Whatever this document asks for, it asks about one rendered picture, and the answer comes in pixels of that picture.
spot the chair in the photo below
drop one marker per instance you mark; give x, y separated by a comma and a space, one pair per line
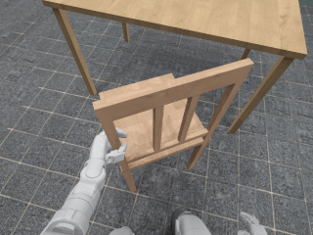
159, 119

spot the table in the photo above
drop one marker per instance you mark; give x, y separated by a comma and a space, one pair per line
270, 26

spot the right robot foot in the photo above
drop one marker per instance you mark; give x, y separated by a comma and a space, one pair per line
173, 218

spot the robot left hand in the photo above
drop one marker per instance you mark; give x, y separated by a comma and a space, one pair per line
101, 145

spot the robot left forearm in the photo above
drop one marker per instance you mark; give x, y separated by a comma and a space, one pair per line
73, 218

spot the robot right shin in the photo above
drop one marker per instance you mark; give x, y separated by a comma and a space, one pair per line
185, 213

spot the robot right hand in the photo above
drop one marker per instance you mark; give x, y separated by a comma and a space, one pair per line
253, 224

